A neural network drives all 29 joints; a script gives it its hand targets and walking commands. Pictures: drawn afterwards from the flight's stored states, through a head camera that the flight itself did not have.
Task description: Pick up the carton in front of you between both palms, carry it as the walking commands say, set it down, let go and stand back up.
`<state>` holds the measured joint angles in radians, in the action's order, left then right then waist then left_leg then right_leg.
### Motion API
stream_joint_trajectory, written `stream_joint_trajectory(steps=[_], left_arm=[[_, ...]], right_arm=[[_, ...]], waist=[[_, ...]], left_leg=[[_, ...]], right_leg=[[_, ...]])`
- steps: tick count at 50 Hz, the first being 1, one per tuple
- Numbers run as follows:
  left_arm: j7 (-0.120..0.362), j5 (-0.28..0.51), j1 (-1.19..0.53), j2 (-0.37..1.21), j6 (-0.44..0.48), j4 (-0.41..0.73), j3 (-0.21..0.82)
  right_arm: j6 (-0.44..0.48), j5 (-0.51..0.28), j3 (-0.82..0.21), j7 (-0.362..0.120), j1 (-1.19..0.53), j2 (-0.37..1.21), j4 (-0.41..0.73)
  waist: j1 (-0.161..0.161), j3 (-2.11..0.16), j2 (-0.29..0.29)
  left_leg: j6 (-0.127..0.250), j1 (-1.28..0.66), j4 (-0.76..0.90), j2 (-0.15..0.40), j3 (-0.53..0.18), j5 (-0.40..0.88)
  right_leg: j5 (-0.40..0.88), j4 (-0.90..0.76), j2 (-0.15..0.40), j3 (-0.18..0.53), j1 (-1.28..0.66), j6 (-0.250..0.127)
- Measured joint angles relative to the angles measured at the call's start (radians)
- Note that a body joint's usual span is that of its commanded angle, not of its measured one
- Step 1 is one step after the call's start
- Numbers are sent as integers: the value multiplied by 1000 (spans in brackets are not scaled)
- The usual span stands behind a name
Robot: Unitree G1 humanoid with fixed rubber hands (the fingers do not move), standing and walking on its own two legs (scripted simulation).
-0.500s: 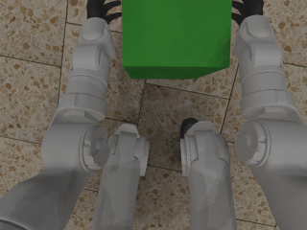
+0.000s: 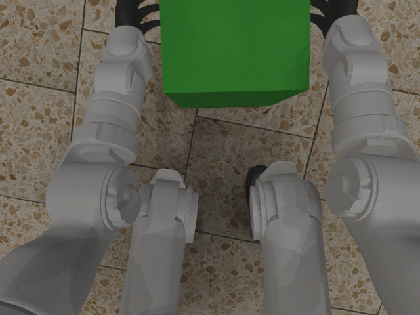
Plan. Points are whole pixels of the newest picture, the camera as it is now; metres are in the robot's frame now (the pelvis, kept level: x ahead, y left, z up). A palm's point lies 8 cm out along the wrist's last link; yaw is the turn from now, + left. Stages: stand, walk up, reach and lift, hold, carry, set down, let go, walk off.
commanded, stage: set down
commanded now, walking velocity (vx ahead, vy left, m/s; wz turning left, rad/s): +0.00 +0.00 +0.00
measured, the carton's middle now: (229, 47) +0.52 -0.06 -0.25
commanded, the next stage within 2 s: let go in 1.96 s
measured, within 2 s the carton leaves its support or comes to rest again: neither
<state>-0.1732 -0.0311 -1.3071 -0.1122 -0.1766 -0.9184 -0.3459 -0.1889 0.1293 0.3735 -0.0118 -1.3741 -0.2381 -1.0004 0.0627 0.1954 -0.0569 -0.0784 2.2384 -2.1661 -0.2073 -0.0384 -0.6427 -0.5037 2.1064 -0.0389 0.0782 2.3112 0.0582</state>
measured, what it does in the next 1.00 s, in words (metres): stands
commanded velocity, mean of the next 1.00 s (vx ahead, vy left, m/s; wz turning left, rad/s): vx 0.00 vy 0.00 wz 0.00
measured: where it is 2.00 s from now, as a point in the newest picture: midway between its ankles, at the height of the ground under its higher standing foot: (215, 226)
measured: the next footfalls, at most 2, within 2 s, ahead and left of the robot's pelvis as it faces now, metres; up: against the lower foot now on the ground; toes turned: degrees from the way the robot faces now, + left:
none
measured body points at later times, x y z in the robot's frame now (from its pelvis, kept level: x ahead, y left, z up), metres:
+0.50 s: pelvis -0.01 +0.00 -0.01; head +0.34 -0.04 +0.27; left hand +0.55 +0.09 -0.16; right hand +0.54 -0.22 -0.15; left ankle +0.09 +0.11 -0.35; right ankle +0.12 -0.14 -0.35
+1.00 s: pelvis +0.00 -0.01 -0.01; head +0.37 -0.04 +0.24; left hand +0.55 +0.13 -0.19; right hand +0.53 -0.27 -0.18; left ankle +0.09 +0.11 -0.35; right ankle +0.12 -0.13 -0.35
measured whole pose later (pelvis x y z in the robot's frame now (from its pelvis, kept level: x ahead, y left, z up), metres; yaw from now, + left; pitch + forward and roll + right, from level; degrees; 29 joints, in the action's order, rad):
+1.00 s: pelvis +0.00 -0.01 -0.01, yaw +0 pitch +37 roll +1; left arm -0.14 0.19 -1.31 -0.30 -0.09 -0.91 -0.10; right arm -0.05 -0.18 0.17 0.01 -1.36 -0.46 -1.03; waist 0.03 0.36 -0.03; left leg -0.05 2.20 -2.22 -0.10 -0.02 -0.65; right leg -0.51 2.16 0.00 0.03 2.29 0.01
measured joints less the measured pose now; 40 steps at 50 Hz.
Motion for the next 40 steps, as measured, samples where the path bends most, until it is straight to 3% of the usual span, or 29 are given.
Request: stream_joint_trajectory(steps=[13, 25, 32, 35, 40], left_arm=[[65, -44, -56, -18, 5, -54, -48], [120, -57, -64, -29, 29, -75, -51], [126, -62, -80, -36, 50, -91, -32], [114, -26, -82, -58, 64, -132, 28], [58, 116, -68, -116, 100, -124, 164]], right_arm=[[10, 56, 64, -52, -36, -9, -17], [33, 34, 52, -71, -48, -39, -57], [68, 11, 32, -68, -62, -68, -101], [98, 1, 17, -46, -52, -81, -162], [162, -160, -83, 23, -2, -152, -173]], waist=[[-4, 53, -4], [-9, 62, -3], [-17, 96, 9], [-14, 119, 18], [-29, 173, 28]], left_leg=[[-2, -15, -17, 8, 2, 10], [10, -9, -40, 24, 10, 6], [14, -20, -57, 36, 15, -5], [13, -28, -56, 41, 19, -11], [17, -37, -51, 66, 21, -17]], right_leg=[[7, 20, 9, -8, -16, -12], [0, 39, 15, -13, -13, -14], [-7, 55, 15, -14, -22, -8], [-13, 58, 17, -12, -27, -10], [-17, 56, 28, -26, -31, -27]])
